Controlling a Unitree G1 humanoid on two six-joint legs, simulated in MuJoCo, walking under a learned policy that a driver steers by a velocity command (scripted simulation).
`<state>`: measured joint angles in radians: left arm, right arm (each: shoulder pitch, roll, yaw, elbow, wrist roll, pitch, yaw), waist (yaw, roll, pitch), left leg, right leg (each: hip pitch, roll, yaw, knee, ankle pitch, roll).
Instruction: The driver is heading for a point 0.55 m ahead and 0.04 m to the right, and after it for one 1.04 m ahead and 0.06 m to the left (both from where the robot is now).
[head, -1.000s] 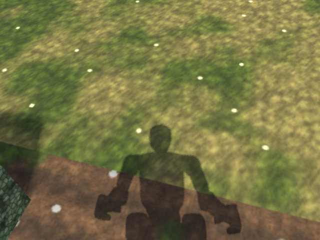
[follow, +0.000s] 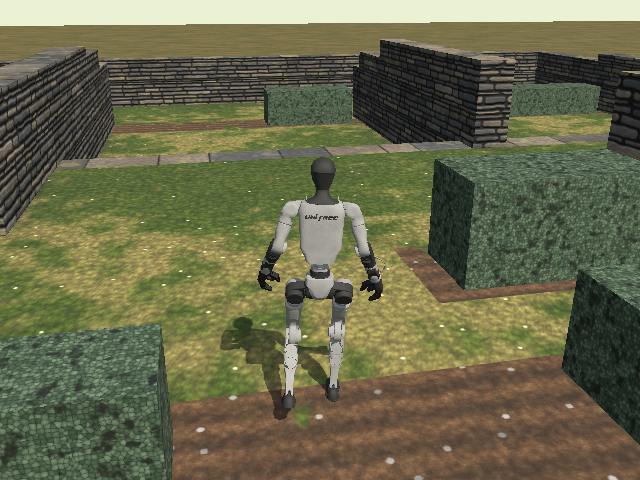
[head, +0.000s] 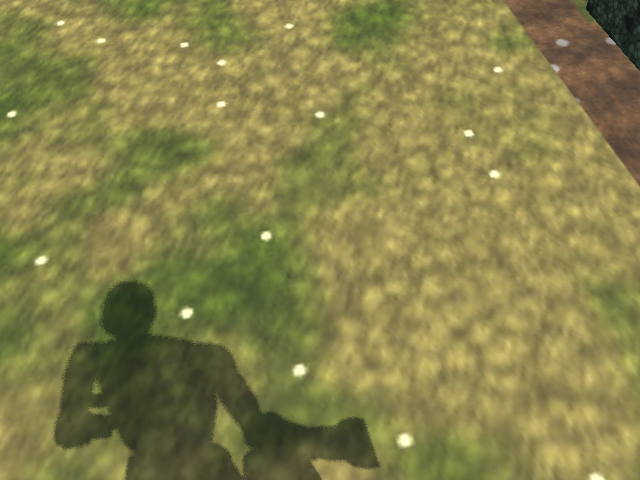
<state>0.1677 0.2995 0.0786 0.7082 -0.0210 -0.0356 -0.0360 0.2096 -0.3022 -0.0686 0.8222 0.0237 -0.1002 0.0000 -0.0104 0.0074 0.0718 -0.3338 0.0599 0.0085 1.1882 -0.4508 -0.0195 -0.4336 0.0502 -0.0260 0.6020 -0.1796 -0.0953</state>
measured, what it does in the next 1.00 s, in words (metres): walks ahead: left foot, then right foot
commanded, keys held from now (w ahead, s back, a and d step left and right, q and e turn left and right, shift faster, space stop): w+e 0.44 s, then w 0.10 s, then no key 0.06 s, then q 0.40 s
